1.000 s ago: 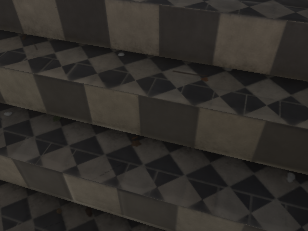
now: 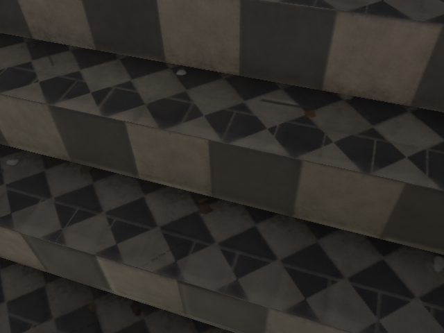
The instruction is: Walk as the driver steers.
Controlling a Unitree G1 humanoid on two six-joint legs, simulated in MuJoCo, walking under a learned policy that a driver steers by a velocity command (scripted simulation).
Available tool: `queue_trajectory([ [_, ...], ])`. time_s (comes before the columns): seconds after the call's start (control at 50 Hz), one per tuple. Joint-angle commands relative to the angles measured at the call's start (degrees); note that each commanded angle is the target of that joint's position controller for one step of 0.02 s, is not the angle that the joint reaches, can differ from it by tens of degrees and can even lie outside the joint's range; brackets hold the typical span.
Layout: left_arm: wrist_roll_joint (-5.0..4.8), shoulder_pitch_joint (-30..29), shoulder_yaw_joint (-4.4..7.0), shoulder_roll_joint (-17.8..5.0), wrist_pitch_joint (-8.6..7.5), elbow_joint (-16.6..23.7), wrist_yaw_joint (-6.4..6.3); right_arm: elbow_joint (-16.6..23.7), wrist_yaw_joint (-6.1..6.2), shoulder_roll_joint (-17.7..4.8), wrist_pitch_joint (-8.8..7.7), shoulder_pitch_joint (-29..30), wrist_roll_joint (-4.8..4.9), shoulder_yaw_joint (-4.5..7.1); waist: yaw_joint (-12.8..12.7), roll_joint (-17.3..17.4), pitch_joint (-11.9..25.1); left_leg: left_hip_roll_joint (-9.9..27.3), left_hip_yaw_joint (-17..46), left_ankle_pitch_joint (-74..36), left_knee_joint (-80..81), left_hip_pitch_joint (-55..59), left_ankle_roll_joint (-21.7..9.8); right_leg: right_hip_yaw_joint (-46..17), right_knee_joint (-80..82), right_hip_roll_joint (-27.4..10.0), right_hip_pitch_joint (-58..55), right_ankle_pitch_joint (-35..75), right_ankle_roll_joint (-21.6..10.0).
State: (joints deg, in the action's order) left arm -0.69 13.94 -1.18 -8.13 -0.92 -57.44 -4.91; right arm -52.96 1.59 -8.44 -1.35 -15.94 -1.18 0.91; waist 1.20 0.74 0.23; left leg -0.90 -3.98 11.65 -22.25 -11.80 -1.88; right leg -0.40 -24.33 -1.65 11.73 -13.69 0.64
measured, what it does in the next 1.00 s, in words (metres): stands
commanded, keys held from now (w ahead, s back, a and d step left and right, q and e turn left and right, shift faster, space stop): shift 1.00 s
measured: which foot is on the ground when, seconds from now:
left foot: down 0.00-1.00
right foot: down 0.00-1.00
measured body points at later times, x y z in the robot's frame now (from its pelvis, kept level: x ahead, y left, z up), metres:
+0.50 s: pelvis +0.00 +0.00 +0.00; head +0.01 -0.01 +0.45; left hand +0.04 +0.22 -0.15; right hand +0.03 -0.23 -0.15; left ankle +0.00 +0.10 -0.74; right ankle -0.01 -0.13 -0.74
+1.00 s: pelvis -0.01 +0.00 +0.00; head +0.01 -0.01 +0.45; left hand +0.03 +0.23 -0.15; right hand +0.02 -0.23 -0.15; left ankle +0.00 +0.10 -0.74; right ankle -0.01 -0.13 -0.74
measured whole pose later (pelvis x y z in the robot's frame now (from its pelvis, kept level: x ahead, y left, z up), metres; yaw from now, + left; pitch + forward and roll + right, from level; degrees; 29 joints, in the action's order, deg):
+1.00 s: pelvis -0.01 +0.00 +0.00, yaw +0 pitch +1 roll +1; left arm -0.6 14.6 -1.5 -8.6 -0.4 -59.4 -5.0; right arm -55.2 1.5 -9.2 -0.8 -17.1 -1.3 1.2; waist 1.5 0.9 -0.4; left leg -0.5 -4.5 10.7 -21.4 -11.6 -1.8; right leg -0.4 -23.5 -1.7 11.7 -12.7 0.5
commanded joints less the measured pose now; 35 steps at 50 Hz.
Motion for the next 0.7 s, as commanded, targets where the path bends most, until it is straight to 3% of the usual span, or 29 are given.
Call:
queue_trajectory([
  [0.02, 0.02, 2.47, 0.84, -4.9, -0.35, 1.45, -0.11, 1.69, 0.12, -4.18, -0.42, -2.89, 0.01, 0.78, 0.05, -0.94, 1.0, 6.95, 5.09, -10.4, 3.77, 0.21, -3.09, -4.11, 2.39, -5.39, -2.35, 14.42, -5.8],
  [0.7, 0.23, 2.64, 0.53, -5.1, 0.21, 0.04, -0.24, -0.03, 0.15, -4.94, 0.16, -3.88, -0.15, 1.05, 0.23, -0.93, -1.32, 7.15, 4.94, -4.91, 5.24, -1.29, -3.09, -4.51, 4.35, -5.15, -0.23, 4.14, -6.11],
])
